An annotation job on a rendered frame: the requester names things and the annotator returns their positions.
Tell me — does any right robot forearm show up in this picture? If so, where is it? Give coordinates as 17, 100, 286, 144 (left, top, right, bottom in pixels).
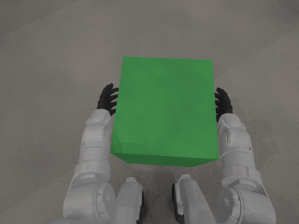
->
217, 113, 277, 222

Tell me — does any robot right upper arm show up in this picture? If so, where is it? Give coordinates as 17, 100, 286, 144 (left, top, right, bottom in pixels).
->
215, 187, 276, 224

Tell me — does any left robot hand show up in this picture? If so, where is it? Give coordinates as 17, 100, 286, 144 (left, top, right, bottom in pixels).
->
97, 83, 119, 116

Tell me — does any robot left upper arm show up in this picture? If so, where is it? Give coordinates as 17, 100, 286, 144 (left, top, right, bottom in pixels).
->
44, 181, 118, 224

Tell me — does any left robot shin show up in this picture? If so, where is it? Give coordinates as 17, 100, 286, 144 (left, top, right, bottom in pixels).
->
121, 177, 141, 220

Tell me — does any robot right thigh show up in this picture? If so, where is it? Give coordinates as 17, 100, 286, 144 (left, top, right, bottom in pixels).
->
175, 178, 217, 224

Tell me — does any left robot forearm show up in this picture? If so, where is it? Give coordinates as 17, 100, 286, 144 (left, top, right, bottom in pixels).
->
63, 108, 112, 215

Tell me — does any carton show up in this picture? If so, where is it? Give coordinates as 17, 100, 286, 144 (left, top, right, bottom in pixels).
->
110, 56, 220, 167

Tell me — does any right robot hand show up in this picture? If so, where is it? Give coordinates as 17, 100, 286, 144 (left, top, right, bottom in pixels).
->
214, 87, 233, 123

